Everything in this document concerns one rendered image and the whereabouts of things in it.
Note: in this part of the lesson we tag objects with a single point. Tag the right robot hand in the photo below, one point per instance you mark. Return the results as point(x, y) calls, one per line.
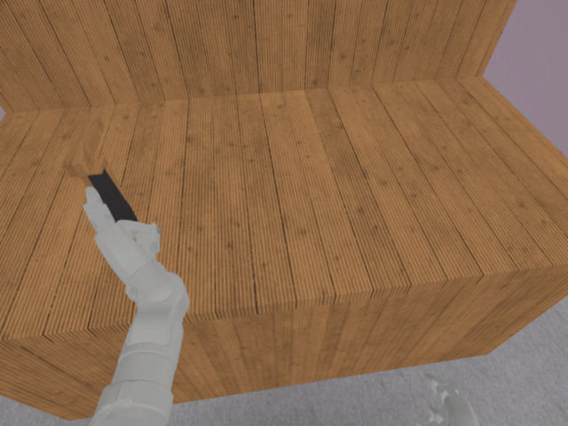
point(457, 410)

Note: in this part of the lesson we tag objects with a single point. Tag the robot left forearm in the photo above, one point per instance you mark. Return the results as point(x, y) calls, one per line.
point(139, 394)

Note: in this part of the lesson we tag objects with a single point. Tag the counter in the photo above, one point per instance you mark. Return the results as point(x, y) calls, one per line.
point(339, 188)

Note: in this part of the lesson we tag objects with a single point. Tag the left robot hand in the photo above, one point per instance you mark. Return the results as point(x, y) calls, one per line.
point(115, 240)

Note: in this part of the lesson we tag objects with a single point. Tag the tap lever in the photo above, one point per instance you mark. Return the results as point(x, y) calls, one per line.
point(111, 196)

